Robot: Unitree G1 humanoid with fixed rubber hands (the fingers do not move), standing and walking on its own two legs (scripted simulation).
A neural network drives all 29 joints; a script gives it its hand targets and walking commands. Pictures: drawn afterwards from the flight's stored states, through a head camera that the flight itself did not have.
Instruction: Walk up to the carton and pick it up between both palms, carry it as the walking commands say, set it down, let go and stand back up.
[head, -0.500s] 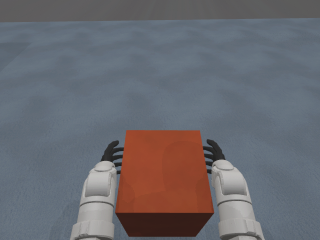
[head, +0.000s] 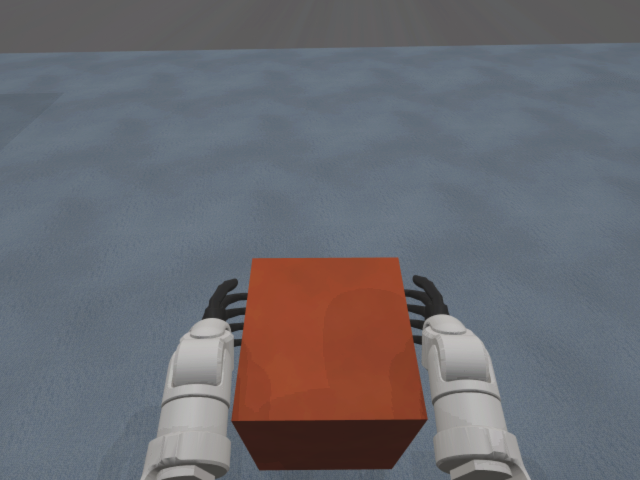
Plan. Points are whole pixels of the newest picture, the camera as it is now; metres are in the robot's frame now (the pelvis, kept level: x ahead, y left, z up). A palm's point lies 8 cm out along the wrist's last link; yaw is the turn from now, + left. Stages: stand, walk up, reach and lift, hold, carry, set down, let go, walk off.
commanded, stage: hold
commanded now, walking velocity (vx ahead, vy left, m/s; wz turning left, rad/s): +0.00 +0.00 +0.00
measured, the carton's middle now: (325, 368) +0.28 +0.00 -0.03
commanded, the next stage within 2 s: carry in 0.32 s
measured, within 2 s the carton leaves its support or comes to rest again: neither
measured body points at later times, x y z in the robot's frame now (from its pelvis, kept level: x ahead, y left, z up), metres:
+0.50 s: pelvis +0.03 -0.02 +0.00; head +0.00 -0.03 +0.45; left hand +0.34 +0.11 +0.06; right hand +0.33 -0.18 +0.06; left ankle +0.03 +0.12 -0.74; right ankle +0.04 -0.14 -0.72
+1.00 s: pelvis +0.24 -0.13 -0.01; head +0.21 -0.12 +0.44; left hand +0.51 -0.02 +0.08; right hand +0.46 -0.31 +0.08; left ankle +0.27 -0.04 -0.74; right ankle +0.12 -0.19 -0.69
